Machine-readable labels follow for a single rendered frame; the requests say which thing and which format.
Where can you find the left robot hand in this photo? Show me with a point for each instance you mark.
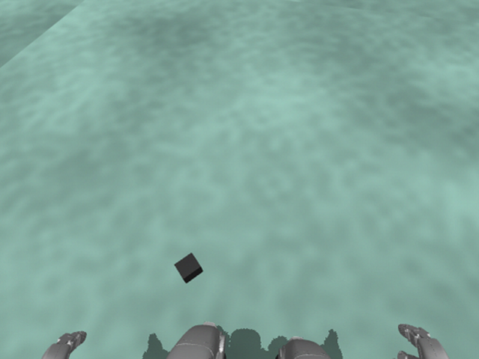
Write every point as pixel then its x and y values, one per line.
pixel 65 345

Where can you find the small box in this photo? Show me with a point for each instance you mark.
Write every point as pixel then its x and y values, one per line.
pixel 188 268

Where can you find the right robot hand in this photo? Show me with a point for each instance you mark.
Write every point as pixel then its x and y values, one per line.
pixel 428 348

